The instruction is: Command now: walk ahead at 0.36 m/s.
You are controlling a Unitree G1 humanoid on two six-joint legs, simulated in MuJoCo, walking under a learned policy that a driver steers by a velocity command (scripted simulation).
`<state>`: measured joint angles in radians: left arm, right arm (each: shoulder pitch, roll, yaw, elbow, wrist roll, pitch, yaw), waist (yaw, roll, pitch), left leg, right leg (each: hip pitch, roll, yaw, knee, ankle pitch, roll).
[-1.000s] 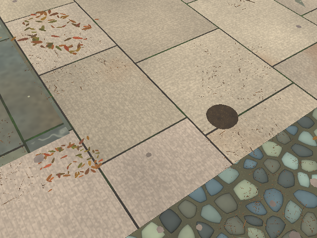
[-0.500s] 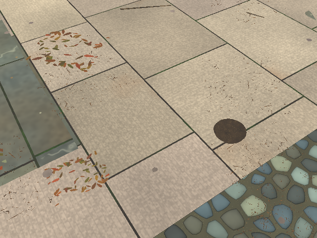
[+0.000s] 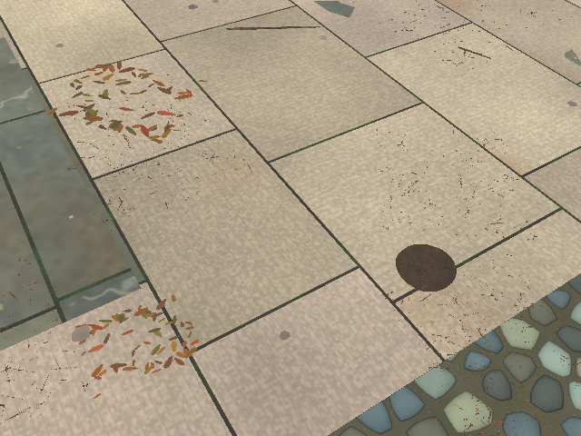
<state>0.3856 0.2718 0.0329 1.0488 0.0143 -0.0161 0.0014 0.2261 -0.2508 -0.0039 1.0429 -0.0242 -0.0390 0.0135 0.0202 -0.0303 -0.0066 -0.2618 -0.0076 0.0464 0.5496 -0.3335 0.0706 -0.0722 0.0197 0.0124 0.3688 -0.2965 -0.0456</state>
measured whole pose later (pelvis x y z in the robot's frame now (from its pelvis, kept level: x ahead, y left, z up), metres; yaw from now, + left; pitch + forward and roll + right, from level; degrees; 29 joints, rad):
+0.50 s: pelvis +0.24 +0.00 -0.03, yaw -10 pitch +1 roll +0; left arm 0.04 0.22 0.02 0.86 0.03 -0.05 -0.04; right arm 0.44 -0.19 0.00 1.09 -0.02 -0.08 -0.03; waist -0.02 -0.01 0.07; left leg 0.10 0.00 0.22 0.57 -0.46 0.03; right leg -0.47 0.07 -0.15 0.58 -0.14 -0.18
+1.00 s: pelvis +0.53 -0.05 -0.01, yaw -22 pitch +2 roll +0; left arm 0.46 0.24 0.04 0.98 0.02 -0.07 0.02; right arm 0.01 -0.23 0.00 0.77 -0.03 -0.05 0.03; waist 0.09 0.03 0.05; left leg -0.54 0.02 0.05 0.55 -0.07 0.04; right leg 0.11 0.13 0.13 0.25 -0.37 -0.12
